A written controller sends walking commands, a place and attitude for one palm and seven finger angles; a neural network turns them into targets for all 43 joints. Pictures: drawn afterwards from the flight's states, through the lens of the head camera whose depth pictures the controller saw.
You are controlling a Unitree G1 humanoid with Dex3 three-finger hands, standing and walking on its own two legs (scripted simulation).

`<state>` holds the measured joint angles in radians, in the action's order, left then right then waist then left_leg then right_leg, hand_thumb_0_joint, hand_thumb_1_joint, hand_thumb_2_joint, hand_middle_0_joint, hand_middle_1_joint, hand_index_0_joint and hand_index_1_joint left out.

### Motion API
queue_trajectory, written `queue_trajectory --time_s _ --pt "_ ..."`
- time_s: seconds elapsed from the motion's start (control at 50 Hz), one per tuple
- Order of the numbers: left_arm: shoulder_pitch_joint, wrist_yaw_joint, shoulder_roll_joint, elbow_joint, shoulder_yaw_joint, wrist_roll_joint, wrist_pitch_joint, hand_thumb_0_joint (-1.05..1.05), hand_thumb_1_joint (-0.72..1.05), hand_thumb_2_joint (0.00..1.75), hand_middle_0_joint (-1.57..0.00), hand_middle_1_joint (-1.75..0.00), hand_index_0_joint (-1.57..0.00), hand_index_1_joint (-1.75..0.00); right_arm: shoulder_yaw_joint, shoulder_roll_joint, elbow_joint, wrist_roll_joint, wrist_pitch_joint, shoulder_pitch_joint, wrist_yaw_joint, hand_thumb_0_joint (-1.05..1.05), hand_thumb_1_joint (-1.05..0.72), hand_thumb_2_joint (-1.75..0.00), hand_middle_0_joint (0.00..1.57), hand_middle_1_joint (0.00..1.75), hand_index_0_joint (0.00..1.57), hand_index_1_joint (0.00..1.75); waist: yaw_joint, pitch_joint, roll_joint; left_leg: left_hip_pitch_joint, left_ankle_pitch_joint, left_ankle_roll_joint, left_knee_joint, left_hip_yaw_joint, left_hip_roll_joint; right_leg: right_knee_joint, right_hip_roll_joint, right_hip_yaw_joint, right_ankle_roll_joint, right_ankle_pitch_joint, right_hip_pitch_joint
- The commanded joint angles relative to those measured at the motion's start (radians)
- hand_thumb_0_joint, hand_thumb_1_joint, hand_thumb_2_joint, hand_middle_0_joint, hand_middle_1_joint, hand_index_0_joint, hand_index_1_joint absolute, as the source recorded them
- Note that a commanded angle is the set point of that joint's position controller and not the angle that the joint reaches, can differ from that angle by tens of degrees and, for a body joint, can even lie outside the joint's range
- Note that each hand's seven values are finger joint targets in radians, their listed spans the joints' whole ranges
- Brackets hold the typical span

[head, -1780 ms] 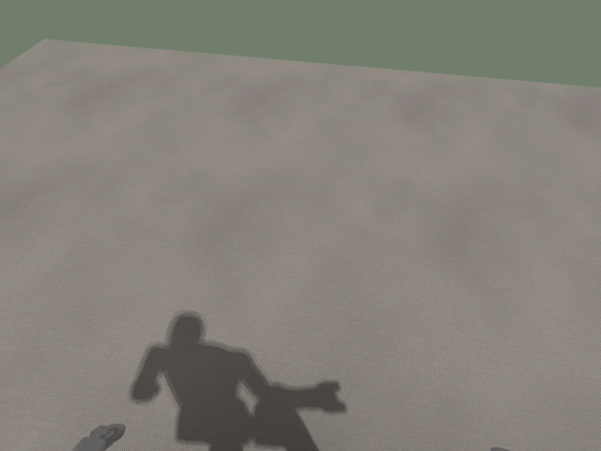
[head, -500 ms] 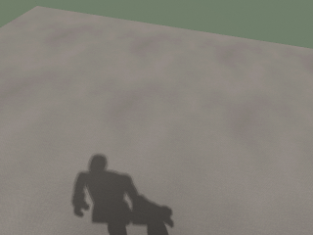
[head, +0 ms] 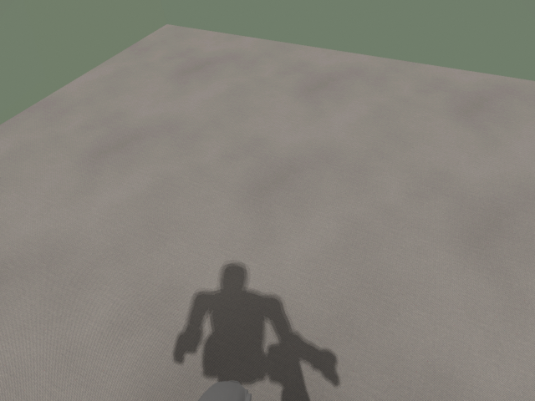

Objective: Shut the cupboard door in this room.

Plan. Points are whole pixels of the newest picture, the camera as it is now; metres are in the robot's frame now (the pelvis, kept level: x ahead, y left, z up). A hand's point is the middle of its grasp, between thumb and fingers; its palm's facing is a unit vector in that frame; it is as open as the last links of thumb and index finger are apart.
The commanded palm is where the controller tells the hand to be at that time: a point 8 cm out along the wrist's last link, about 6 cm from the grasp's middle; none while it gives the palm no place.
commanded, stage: turn or walk to find it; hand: left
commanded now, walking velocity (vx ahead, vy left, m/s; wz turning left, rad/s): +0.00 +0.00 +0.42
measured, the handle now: out of the picture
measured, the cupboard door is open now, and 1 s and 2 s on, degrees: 78 78 78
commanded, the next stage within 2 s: none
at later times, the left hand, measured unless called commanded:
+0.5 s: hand out of the picture -0.03 +0.28 -0.18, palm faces +0.26 -0.94 -0.23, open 7.4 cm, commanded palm none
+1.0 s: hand out of the picture -0.04 +0.21 -0.14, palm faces +0.42 -0.87 -0.27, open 7.4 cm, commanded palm none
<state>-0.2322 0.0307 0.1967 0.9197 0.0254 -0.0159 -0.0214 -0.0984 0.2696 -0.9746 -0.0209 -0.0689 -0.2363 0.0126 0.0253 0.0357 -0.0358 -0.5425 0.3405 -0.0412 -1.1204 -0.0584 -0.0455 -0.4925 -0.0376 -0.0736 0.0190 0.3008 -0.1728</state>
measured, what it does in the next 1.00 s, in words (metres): steps on the spot, turning left: left foot, then right foot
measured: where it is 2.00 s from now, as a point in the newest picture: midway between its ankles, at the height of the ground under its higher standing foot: outside the picture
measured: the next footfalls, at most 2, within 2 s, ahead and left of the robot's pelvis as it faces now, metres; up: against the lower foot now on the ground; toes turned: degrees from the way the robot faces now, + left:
left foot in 0.26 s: +0.00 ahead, +0.15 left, +0.00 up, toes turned +12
right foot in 0.80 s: +0.03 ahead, -0.07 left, +0.00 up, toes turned +18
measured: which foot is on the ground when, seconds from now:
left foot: up 0.00-0.24, down 0.26-0.82, up 0.84-1.00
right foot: down 0.00-0.28, up 0.30-0.78, down 0.80-1.00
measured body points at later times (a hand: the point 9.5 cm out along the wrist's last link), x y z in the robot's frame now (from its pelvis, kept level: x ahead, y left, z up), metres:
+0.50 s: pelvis -0.03 +0.06 +0.00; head -0.01 +0.10 +0.45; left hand -0.04 +0.33 -0.16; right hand +0.11 -0.16 -0.12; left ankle -0.04 +0.14 -0.74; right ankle -0.01 -0.11 -0.65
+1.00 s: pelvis -0.04 +0.00 +0.00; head -0.02 -0.02 +0.45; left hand -0.07 +0.25 -0.12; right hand +0.07 -0.23 -0.16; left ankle -0.12 +0.13 -0.65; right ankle -0.01 -0.08 -0.74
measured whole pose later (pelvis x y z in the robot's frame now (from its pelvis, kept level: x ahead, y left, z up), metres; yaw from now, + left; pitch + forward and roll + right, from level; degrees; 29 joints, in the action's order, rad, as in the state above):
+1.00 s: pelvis -0.04 +0.00 +0.00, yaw +25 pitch -1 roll +2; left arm -0.22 0.03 0.16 0.91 0.02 -0.01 -0.01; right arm -0.10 0.25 -1.00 -0.03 -0.07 -0.28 0.01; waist 0.04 0.04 -0.05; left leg -0.50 0.34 -0.05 -1.15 -0.05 -0.02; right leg -0.47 -0.04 -0.13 0.04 0.27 -0.19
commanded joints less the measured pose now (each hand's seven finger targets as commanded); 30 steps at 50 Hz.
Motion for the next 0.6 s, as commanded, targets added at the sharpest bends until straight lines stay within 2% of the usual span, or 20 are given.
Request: queue_trajectory --time_s 0.0,0.08,0.14,0.18,0.2,0.22,0.24,0.26,0.28,0.3,0.32,0.34,0.38,0.4,0.44,0.52,0.58 --pt "-0.006 0.010 0.170 -0.067 0.042 -0.007 0.031 0.00 0.90 0.90 -0.20 -0.30 -0.20 -0.30 -0.004 0.052 0.064 0.002 0.007 0.022 0.003 0.00 -0.90 -0.90 0.20 0.30 0.20 0.30 -0.019 0.062 0.187 -0.046 -0.018 -0.023 -0.068 0.033 0.054 0.205 -0.248 0.135 0.105 -0.203 -0.040" --pt "-0.085 0.010 0.203 -0.043 0.052 -0.016 0.029 0.00 0.90 0.90 -0.20 -0.30 -0.20 -0.30 0.014 0.039 0.087 0.005 0.014 0.107 0.000 0.00 -0.90 -0.90 0.20 0.30 0.20 0.30 -0.059 0.019 0.202 0.002 0.090 -0.027 0.153 0.072 0.072 0.142 -0.288 0.131 0.143 -0.393 0.061" --pt "-0.118 0.009 0.232 -0.028 0.064 -0.020 0.024 0.00 0.90 0.90 -0.20 -0.30 -0.20 -0.30 0.028 0.024 0.092 0.013 0.029 0.123 -0.001 0.00 -0.90 -0.90 0.20 0.30 0.20 0.30 -0.079 -0.036 0.240 0.104 0.125 -0.013 0.353 0.123 0.057 0.060 -0.297 0.096 0.136 -0.596 0.119" --pt "-0.100 0.008 0.242 -0.019 0.068 -0.017 0.021 0.00 0.90 0.90 -0.20 -0.30 -0.20 -0.30 0.029 0.031 0.078 0.016 0.037 0.074 -0.004 0.00 -0.90 -0.90 0.20 0.30 0.20 0.30 -0.054 -0.074 0.254 0.201 0.051 -0.003 0.491 0.147 0.045 -0.001 -0.287 0.064 0.101 -0.634 0.105" --pt "-0.083 0.006 0.239 -0.020 0.068 -0.012 0.020 0.00 0.90 0.90 -0.20 -0.30 -0.20 -0.30 0.027 0.041 0.069 0.016 0.042 0.040 -0.005 0.00 -0.90 -0.90 0.20 0.30 0.20 0.30 -0.032 -0.086 0.229 0.286 -0.048 0.004 0.604 0.149 0.043 -0.052 -0.269 0.028 0.064 -0.597 0.069" --pt "-0.074 0.004 0.220 -0.025 0.065 -0.003 0.015 0.00 0.90 0.90 -0.20 -0.30 -0.20 -0.30 0.020 0.076 0.056 0.012 0.052 -0.017 -0.005 0.00 -0.90 -0.90 0.20 0.30 0.20 0.30 0.001 -0.126 0.138 0.427 -0.218 0.020 0.732 0.114 0.077 -0.166 -0.238 -0.023 0.015 -0.504 -0.004" --pt "-0.087 -0.001 0.163 -0.053 0.057 0.006 0.008 0.00 0.90 0.90 -0.20 -0.30 -0.20 -0.30 -0.001 0.177 0.055 0.003 0.063 -0.050 -0.009 0.00 -0.90 -0.90 0.20 0.30 0.20 0.30 0.014 -0.163 -0.136 0.605 -0.531 0.108 0.764 -0.167 0.307 -0.360 -0.121 -0.086 -0.061 -0.083 -0.253" --pt "-0.045 0.000 0.115 -0.080 0.035 0.000 0.002 0.00 0.90 0.90 -0.20 -0.30 -0.20 -0.30 -0.014 0.234 0.043 0.013 0.058 -0.097 -0.016 0.00 -0.90 -0.90 0.20 0.30 0.20 0.30 0.031 -0.165 -0.252 0.613 -0.918 0.227 0.745 -0.313 0.457 -0.506 -0.054 -0.030 -0.094 0.367 -0.374" --pt "-0.017 0.004 0.138 -0.074 0.040 -0.005 -0.011 0.00 0.90 0.90 -0.20 -0.30 -0.20 -0.30 -0.013 0.215 0.033 0.009 0.052 -0.098 -0.022 0.00 -0.90 -0.90 0.20 0.30 0.20 0.30 0.035 -0.148 -0.138 0.572 -0.881 0.259 0.725 -0.216 0.453 -0.589 -0.076 0.030 -0.079 0.339 -0.356" --pt "0.005 0.007 0.125 -0.058 0.042 -0.006 -0.018 0.00 0.90 0.90 -0.20 -0.30 -0.20 -0.30 -0.003 0.183 0.035 0.005 0.059 -0.073 -0.032 0.00 -0.90 -0.90 0.20 0.30 0.20 0.30 0.029 -0.125 -0.190 0.503 -0.820 0.236 0.744 -0.201 0.394 -0.612 -0.083 0.064 -0.083 0.287 -0.359" --pt "0.026 0.001 0.139 -0.048 0.049 -0.006 -0.017 0.00 0.90 0.90 -0.20 -0.30 -0.20 -0.30 0.004 0.155 0.043 0.003 0.058 -0.032 -0.038 0.00 -0.90 -0.90 0.20 0.30 0.20 0.30 0.018 -0.072 -0.147 0.478 -0.771 0.217 0.745 -0.186 0.354 -0.647 -0.080 0.066 -0.086 0.221 -0.378" --pt "0.019 -0.005 0.133 -0.040 0.052 -0.004 -0.014 0.00 0.90 0.90 -0.20 -0.30 -0.20 -0.30 0.011 0.142 0.055 0.003 0.060 -0.001 -0.038 0.00 -0.90 -0.90 0.20 0.30 0.20 0.30 0.003 -0.054 -0.125 0.460 -0.742 0.202 0.749 -0.145 0.320 -0.661 -0.079 0.068 -0.090 0.166 -0.377" --pt "-0.014 -0.012 0.129 -0.022 0.052 -0.001 -0.013 0.00 0.90 0.90 -0.20 -0.30 -0.20 -0.30 0.017 0.130 0.066 0.008 0.067 0.017 -0.038 0.00 -0.90 -0.90 0.20 0.30 0.20 0.30 -0.017 -0.055 -0.108 0.461 -0.717 0.186 0.757 -0.107 0.274 -0.664 -0.067 0.054 -0.100 0.105 -0.365" --pt "-0.024 -0.015 0.128 -0.015 0.055 -0.003 -0.012 0.00 0.90 0.90 -0.20 -0.30 -0.20 -0.30 0.016 0.125 0.066 0.010 0.070 0.012 -0.039 0.00 -0.90 -0.90 0.20 0.30 0.20 0.30 -0.018 -0.071 -0.093 0.475 -0.709 0.180 0.762 -0.096 0.263 -0.657 -0.064 0.051 -0.105 0.082 -0.365" --pt "-0.019 -0.014 0.130 -0.015 0.056 -0.003 -0.018 0.00 0.90 0.90 -0.20 -0.30 -0.20 -0.30 0.016 0.120 0.067 0.010 0.071 0.007 -0.038 0.00 -0.90 -0.90 0.20 0.30 0.20 0.30 -0.020 -0.053 -0.107 0.446 -0.630 0.180 0.788 -0.110 0.253 -0.648 -0.062 0.055 -0.115 0.052 -0.355" --pt "0.029 -0.011 0.126 -0.033 0.057 -0.002 -0.022 0.00 0.90 0.90 -0.20 -0.30 -0.20 -0.30 0.010 0.117 0.070 0.005 0.066 -0.013 -0.035 0.00 -0.90 -0.90 0.20 0.30 0.20 0.30 -0.008 -0.026 -0.096 0.408 -0.459 0.205 0.824 -0.197 0.260 -0.562 -0.056 0.065 -0.119 0.062 -0.347" --pt "0.069 -0.009 0.115 -0.055 0.056 0.000 -0.021 0.00 0.90 0.90 -0.20 -0.30 -0.20 -0.30 0.002 0.126 0.070 -0.001 0.061 -0.026 -0.035 0.00 -0.90 -0.90 0.20 0.30 0.20 0.30 0.006 -0.026 -0.089 0.414 -0.404 0.226 0.822 -0.257 0.268 -0.468 -0.043 0.066 -0.114 0.105 -0.334"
